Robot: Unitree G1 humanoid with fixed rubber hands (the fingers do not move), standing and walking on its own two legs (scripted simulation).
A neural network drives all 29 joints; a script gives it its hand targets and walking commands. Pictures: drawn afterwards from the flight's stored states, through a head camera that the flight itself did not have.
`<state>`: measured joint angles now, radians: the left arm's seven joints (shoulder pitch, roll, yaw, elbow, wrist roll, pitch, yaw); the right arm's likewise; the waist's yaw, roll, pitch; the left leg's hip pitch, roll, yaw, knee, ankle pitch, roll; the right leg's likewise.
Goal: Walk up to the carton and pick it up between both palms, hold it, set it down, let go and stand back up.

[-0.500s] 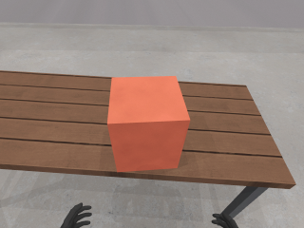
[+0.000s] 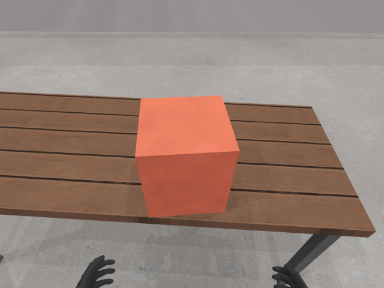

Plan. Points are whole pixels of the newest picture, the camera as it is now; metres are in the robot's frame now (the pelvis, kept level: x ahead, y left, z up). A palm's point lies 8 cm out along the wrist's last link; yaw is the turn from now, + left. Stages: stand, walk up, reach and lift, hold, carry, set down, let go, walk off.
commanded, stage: stand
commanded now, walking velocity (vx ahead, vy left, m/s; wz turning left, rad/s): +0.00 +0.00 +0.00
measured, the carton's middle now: (184, 157) +0.46 +0.05 +0.01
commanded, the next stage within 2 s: none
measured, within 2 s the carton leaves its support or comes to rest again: neither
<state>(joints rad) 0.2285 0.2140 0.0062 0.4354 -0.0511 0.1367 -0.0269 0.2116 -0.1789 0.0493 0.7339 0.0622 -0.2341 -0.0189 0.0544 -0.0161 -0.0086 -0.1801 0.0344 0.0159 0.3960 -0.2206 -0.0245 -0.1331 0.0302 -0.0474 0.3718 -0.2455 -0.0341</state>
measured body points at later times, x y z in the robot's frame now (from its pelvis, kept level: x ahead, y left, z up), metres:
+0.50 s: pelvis +0.00 +0.00 +0.00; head +0.00 +0.01 +0.45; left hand +0.09 +0.30 -0.11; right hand +0.15 -0.28 -0.09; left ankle -0.01 +0.13 -0.74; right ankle -0.03 -0.09 -0.74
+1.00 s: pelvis -0.01 +0.00 +0.00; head -0.01 -0.01 +0.45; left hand +0.07 +0.31 -0.11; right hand +0.14 -0.28 -0.11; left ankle -0.01 +0.13 -0.74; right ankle -0.03 -0.09 -0.74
